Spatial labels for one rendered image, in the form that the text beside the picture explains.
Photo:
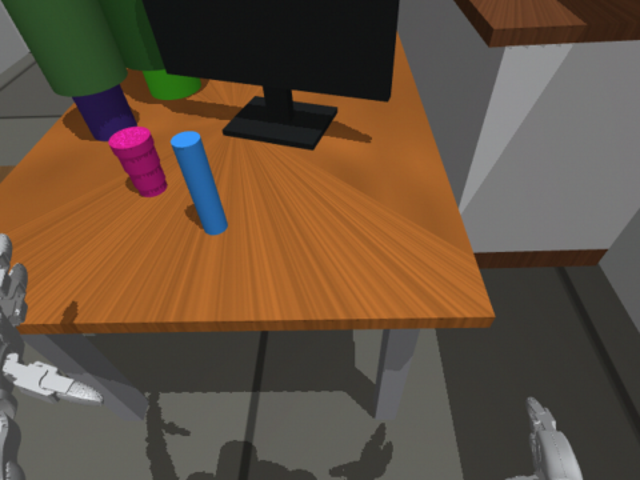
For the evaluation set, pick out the left robot arm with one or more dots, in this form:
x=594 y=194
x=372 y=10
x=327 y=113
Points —
x=10 y=438

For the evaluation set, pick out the chair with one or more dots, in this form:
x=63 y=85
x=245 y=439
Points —
x=4 y=171

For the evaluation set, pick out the right robot hand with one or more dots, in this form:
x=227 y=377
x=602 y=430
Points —
x=553 y=457

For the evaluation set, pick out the potted plant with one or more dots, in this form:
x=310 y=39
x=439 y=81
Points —
x=73 y=45
x=130 y=27

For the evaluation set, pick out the table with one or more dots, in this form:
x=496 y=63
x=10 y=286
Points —
x=363 y=232

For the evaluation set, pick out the left robot hand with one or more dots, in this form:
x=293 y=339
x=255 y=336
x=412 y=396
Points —
x=39 y=380

